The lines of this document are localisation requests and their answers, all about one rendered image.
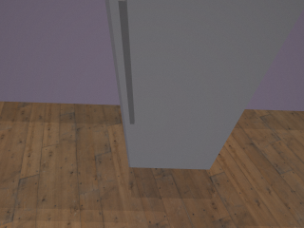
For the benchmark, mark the handle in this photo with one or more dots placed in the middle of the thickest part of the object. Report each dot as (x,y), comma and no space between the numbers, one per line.
(127,58)

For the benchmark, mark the fridge door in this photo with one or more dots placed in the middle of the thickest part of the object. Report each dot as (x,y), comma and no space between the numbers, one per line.
(195,65)

